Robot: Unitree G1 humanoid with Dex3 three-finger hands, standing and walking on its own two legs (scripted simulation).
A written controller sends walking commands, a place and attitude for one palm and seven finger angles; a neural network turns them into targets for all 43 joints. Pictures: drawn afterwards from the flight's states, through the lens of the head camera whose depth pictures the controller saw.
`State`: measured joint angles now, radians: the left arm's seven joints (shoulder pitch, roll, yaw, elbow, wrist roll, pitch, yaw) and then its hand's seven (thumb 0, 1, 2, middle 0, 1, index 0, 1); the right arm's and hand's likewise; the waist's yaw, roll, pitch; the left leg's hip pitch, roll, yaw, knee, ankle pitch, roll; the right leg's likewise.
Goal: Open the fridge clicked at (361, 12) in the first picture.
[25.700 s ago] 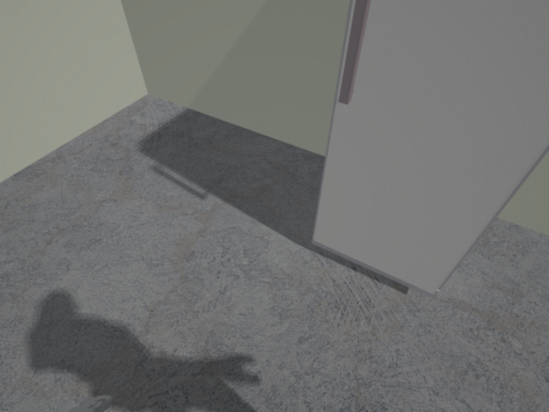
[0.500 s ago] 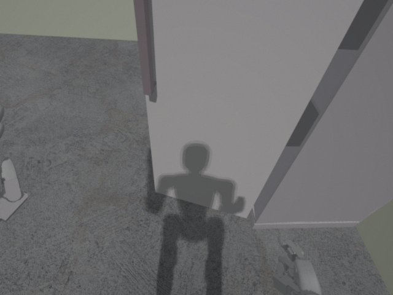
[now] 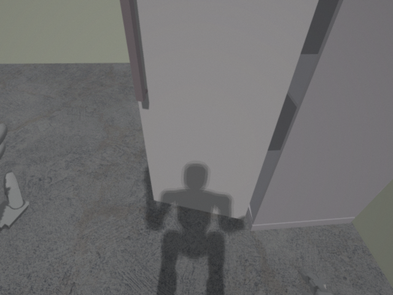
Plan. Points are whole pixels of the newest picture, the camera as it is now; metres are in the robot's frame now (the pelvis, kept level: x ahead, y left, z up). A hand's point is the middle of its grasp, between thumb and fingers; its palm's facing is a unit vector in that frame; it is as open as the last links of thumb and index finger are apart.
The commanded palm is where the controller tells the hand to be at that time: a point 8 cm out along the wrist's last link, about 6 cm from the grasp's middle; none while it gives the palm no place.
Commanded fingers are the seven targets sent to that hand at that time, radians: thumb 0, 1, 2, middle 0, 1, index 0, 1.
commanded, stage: stop stepping back and stand still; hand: left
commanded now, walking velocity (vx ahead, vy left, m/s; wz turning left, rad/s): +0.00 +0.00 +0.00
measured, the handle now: (133, 25) +0.74 +0.20 +0.26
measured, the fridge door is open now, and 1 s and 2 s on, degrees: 72 72 72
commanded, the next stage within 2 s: let the arm hang, fingers relaxed in 0.12 s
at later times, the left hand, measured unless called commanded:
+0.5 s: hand out of the picture +0.04 +0.21 -0.15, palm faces -0.05 -0.97 -0.22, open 7.4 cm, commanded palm none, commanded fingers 0.00 0.90 0.90 -0.20 -0.30 -0.20 -0.30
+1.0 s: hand out of the picture -0.05 +0.30 -0.15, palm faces +0.03 -0.93 -0.36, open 7.3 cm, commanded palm none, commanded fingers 0.00 0.90 0.90 -0.20 -0.30 -0.20 -0.30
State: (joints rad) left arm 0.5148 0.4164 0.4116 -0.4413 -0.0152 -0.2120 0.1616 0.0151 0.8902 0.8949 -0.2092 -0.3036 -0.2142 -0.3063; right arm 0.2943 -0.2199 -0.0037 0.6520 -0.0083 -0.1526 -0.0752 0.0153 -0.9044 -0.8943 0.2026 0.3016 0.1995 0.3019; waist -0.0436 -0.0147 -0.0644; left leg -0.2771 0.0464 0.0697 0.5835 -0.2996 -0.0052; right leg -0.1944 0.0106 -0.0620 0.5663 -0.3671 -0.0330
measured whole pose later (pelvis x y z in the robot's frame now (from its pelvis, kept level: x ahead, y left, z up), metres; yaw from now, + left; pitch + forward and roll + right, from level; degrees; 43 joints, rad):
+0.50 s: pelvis -0.05 +0.03 -0.01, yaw +2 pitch -1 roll +0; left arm 0.26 0.22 -0.03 0.74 0.03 0.05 -0.01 0.01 0.91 0.89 -0.20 -0.30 -0.20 -0.30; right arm 0.14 -0.29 0.00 0.83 -0.03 0.01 0.01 0.01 -0.90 -0.89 0.21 0.30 0.20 0.30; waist -0.03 0.00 0.05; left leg -0.38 -0.03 0.03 0.61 -0.26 0.03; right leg -0.29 -0.01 -0.01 0.65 -0.35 -0.01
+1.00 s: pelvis -0.06 +0.04 +0.01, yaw +2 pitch -2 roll -1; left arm 0.22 0.34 0.03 1.13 0.02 0.01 0.00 0.01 0.91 0.89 -0.20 -0.30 -0.20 -0.30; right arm 0.19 -0.31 -0.03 1.09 -0.02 0.02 0.00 0.01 -0.90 -0.89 0.21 0.30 0.20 0.30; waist 0.00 0.04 0.02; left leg -0.27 -0.02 0.03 0.42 -0.13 0.05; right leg -0.16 0.00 -0.01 0.42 -0.24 0.00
